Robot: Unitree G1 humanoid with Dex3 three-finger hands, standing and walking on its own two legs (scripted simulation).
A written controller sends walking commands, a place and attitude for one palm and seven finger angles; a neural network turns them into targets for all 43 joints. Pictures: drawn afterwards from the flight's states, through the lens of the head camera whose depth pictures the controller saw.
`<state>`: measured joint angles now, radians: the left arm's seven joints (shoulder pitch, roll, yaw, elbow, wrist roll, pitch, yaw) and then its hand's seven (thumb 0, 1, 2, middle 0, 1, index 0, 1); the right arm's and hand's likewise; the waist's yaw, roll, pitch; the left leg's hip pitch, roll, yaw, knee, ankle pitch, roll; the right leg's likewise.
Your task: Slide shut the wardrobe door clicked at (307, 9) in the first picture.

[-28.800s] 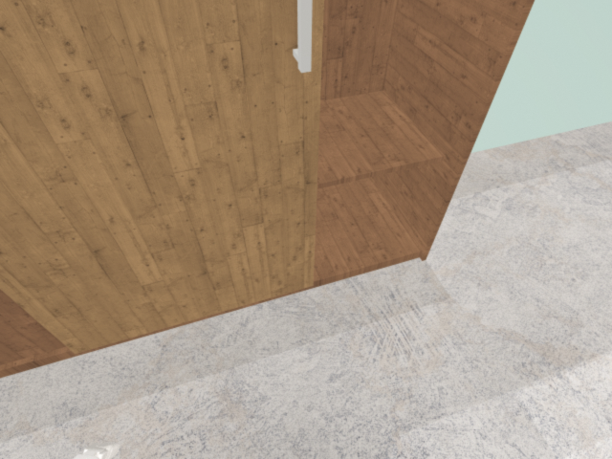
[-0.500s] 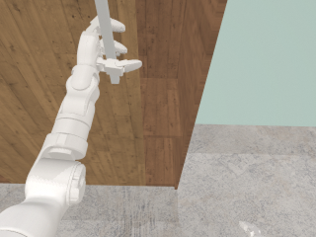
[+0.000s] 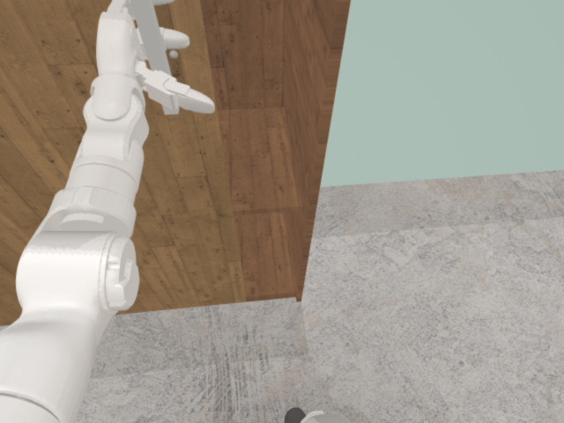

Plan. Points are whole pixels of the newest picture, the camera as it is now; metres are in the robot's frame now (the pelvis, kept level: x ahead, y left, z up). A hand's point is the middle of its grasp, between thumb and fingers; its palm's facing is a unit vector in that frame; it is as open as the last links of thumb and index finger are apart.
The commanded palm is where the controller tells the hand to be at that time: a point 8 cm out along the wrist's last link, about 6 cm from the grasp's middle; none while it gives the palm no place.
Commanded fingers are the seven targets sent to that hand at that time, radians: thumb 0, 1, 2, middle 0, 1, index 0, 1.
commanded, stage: slip the hand off the handle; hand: left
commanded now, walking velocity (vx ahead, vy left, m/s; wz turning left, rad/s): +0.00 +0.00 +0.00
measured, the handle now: (152, 24) +0.55 +0.13 +0.27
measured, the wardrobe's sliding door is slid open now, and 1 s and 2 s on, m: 0.18 0.18 0.18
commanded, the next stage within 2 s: none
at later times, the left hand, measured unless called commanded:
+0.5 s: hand (160, 55) +0.51 +0.12 +0.25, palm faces -0.07 -1.00 -0.07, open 14.7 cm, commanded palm +0.48 +0.22 +0.25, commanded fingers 0.00 -0.55 0.20 -0.25 -1.15 -0.25 -1.15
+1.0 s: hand (116, 91) +0.42 +0.15 +0.26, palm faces -0.06 -0.99 -0.11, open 14.7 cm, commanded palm +0.39 +0.21 +0.25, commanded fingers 0.00 -0.55 0.20 -0.25 -1.15 -0.25 -1.15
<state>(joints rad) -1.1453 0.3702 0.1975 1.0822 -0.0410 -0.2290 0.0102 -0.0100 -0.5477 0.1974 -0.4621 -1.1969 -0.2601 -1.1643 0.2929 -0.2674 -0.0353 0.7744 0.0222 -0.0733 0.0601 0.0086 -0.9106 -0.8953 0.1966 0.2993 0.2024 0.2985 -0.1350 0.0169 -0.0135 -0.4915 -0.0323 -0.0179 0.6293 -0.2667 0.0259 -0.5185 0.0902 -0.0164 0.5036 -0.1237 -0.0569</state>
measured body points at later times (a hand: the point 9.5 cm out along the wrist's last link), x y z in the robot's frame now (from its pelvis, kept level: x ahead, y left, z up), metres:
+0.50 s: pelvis +0.00 +0.07 +0.00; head +0.02 +0.08 +0.45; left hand +0.51 +0.17 +0.26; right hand -0.05 -0.20 -0.11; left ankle +0.05 +0.10 -0.72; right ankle +0.10 -0.08 -0.72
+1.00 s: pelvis +0.07 +0.04 +0.02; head +0.04 +0.04 +0.47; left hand +0.41 +0.20 +0.27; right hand +0.24 -0.21 -0.05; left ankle +0.05 +0.10 -0.72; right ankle +0.10 -0.08 -0.72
